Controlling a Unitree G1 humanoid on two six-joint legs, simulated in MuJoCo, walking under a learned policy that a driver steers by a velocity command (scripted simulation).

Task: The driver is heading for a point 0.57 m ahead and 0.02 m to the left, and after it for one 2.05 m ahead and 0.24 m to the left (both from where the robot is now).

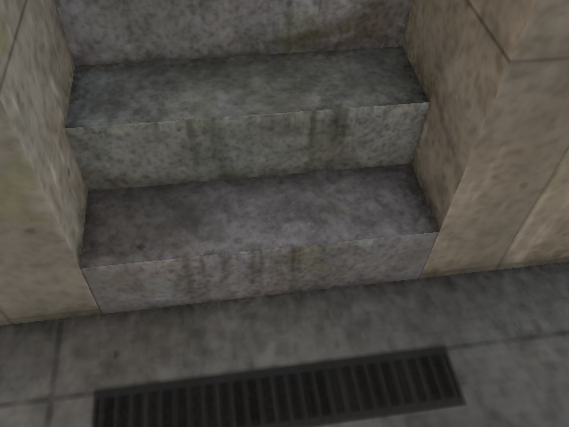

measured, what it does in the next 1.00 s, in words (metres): walks ahead: right foot, then left foot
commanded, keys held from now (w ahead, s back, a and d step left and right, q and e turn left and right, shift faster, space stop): w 1.00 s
